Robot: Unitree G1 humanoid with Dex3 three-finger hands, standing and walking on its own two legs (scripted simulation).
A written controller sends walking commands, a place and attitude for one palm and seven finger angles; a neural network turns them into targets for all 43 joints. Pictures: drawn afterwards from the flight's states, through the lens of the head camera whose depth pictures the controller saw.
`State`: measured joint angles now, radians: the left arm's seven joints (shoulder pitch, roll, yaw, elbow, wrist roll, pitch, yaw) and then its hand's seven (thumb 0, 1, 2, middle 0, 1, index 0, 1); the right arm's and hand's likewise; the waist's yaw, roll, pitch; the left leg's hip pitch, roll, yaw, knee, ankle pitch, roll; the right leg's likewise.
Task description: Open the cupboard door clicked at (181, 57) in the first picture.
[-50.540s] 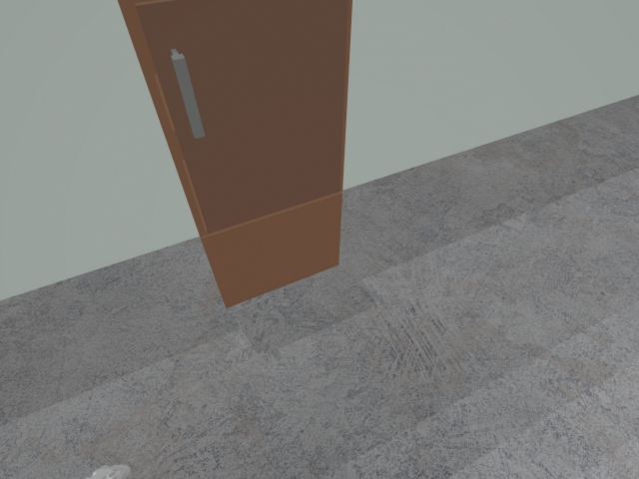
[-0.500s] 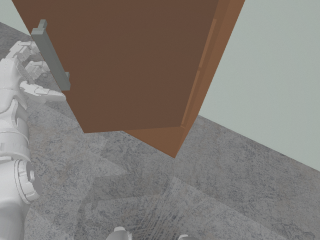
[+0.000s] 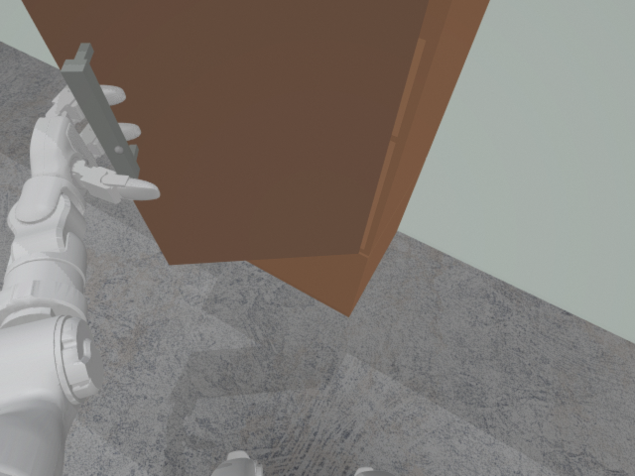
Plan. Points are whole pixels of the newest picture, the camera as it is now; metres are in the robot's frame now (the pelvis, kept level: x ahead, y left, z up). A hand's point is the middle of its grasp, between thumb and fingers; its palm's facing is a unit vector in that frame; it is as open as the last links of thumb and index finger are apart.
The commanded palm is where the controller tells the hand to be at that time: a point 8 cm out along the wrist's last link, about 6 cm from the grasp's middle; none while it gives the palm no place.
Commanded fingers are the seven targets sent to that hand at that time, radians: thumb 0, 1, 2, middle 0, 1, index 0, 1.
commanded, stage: slide the fingers in behind the handle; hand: left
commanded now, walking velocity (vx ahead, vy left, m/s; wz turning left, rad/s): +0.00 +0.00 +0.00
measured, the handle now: (109, 117) +0.55 +0.24 +0.12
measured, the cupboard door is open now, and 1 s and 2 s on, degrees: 36 37 50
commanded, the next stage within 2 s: close the thumb around the handle in 0.60 s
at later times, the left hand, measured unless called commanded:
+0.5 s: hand (122, 152) +0.48 +0.21 +0.12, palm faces +0.07 -1.00 +0.00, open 14.1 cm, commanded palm +0.46 +0.24 +0.12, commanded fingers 0.00 -0.50 0.30 -0.30 -1.20 -0.30 -1.20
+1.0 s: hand (121, 155) +0.48 +0.21 +0.12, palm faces +0.08 -1.00 +0.00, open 11.6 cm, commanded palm +0.45 +0.25 +0.12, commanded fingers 0.00 0.40 0.68 -0.36 -1.30 -0.36 -1.30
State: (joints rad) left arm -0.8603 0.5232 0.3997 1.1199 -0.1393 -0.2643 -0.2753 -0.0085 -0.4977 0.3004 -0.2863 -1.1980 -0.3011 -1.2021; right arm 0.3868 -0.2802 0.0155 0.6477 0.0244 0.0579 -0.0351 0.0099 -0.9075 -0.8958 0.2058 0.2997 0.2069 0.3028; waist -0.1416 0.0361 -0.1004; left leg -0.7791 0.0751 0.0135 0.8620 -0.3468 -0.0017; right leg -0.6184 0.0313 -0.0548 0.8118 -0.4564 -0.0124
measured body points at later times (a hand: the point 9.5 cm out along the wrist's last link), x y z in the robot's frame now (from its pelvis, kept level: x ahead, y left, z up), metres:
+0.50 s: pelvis +0.00 +0.00 +0.00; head +0.08 +0.00 +0.44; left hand +0.47 +0.26 +0.13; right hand +0.02 -0.27 -0.12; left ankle +0.04 +0.12 -0.70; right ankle -0.04 -0.11 -0.70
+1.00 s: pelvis +0.00 +0.00 +0.00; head +0.08 +0.01 +0.45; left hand +0.47 +0.26 +0.13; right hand +0.03 -0.27 -0.12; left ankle +0.04 +0.12 -0.70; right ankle -0.04 -0.11 -0.70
